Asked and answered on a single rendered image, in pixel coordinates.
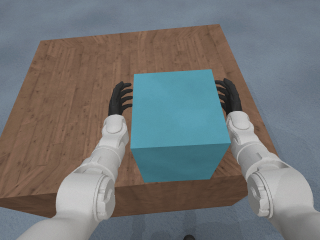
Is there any robot left hand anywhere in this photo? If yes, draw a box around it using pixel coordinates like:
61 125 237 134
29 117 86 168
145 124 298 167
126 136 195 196
108 81 133 116

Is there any right robot forearm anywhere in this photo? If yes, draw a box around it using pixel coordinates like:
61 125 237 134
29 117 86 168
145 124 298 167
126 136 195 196
225 111 314 206

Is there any left robot upper arm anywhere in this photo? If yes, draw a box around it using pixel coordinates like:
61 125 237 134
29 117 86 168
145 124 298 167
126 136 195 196
16 173 116 240

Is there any left robot forearm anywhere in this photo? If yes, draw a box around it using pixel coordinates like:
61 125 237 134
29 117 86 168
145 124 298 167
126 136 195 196
56 114 129 211

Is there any right robot upper arm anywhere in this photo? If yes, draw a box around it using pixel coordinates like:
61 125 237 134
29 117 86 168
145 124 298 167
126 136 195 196
247 167 320 240

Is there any robot right hand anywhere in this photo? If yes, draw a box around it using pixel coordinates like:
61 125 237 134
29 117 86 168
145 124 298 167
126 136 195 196
215 78 243 117

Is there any pedestal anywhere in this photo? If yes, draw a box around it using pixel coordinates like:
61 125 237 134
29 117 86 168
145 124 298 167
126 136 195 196
0 24 279 219

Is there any carton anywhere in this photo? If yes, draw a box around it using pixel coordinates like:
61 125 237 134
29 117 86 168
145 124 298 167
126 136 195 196
130 69 231 183

